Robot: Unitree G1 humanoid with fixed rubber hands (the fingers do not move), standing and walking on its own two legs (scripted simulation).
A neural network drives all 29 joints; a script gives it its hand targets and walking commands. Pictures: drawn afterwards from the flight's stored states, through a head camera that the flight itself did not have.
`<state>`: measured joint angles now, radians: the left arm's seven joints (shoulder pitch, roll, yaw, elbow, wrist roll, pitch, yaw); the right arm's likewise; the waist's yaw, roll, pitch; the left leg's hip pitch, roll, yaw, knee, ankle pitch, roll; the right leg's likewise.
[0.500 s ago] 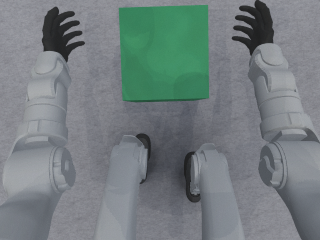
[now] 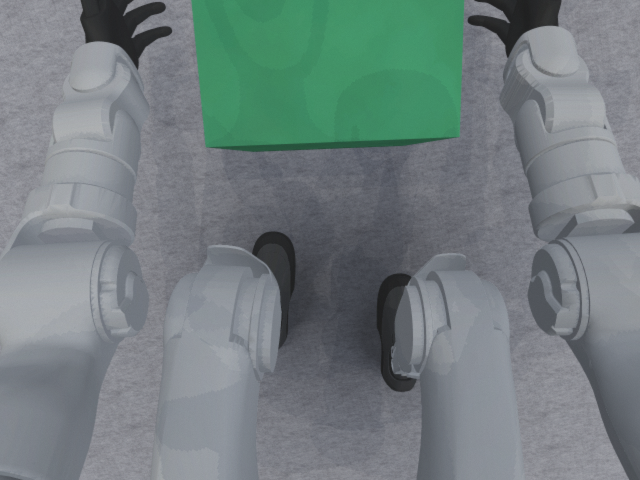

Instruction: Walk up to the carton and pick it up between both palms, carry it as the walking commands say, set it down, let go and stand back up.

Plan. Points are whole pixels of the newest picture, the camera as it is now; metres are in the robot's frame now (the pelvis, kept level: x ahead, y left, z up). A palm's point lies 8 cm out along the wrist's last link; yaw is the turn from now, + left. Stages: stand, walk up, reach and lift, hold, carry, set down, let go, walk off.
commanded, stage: reach and lift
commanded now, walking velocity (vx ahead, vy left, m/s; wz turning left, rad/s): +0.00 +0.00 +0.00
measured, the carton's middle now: (326, 40) +0.55 +0.06 -0.26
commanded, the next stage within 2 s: none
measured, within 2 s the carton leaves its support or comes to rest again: leaves its support in 1.72 s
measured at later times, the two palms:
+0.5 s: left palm (133, 56) +0.50 +0.26 -0.20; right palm (506, 43) +0.54 -0.13 -0.20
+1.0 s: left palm (171, 46) +0.51 +0.22 -0.20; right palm (485, 39) +0.54 -0.11 -0.20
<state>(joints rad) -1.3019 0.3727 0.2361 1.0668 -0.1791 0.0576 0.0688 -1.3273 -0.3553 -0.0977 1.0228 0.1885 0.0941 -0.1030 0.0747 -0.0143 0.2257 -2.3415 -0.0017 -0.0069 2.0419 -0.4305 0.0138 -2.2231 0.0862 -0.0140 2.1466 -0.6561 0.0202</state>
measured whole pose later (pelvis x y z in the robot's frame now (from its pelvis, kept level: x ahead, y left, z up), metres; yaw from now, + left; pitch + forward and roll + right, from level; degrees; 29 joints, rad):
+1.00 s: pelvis -0.01 +0.00 -0.02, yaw -1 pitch +39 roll -1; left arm -1.45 0.34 0.13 1.24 -0.25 -0.02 0.12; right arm -1.46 -0.32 0.03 1.13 0.23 0.04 -0.16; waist 0.08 -0.01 0.34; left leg -2.34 0.03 0.01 2.11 -0.44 0.03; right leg -2.24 0.08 -0.01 2.21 -0.64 0.02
